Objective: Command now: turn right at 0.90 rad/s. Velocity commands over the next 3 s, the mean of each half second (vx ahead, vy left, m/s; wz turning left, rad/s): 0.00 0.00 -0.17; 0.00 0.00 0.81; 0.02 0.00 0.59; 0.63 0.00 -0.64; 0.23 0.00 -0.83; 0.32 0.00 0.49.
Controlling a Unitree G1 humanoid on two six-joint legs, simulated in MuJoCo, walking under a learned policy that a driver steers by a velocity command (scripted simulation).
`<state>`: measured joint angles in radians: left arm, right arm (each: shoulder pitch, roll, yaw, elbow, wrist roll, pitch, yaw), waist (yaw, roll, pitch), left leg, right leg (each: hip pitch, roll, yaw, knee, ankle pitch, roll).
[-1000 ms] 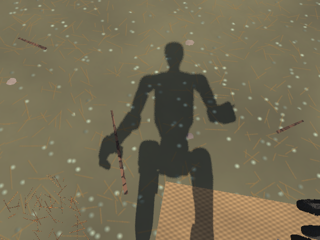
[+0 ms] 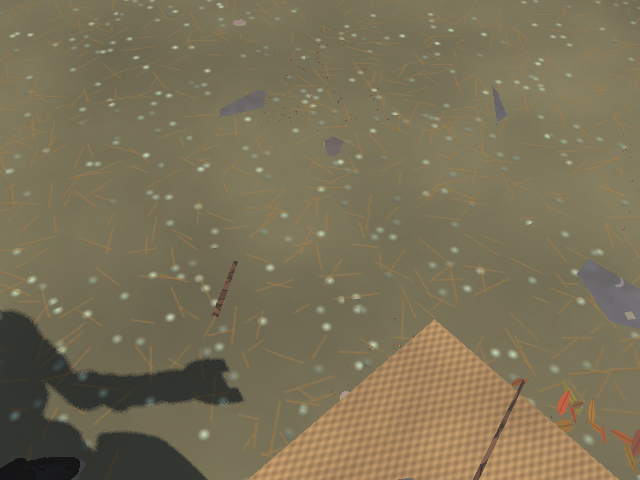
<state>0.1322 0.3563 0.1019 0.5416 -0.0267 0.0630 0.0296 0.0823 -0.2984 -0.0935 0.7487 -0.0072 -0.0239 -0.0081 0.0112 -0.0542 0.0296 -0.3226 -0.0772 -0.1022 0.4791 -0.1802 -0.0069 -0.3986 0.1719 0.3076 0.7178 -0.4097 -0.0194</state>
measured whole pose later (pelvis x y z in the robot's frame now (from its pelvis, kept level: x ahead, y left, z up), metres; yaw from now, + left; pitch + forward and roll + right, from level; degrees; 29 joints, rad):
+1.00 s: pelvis +0.01 +0.01 +0.01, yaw +25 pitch +3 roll -3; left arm 0.05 0.32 0.09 0.65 0.01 -0.01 0.03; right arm 0.19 -0.34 -0.09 0.59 0.02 0.04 -0.04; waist -0.01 -0.02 0.07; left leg -0.31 -0.08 -0.15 0.47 -0.19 0.06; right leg -0.56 0.04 0.12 0.94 -0.32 0.09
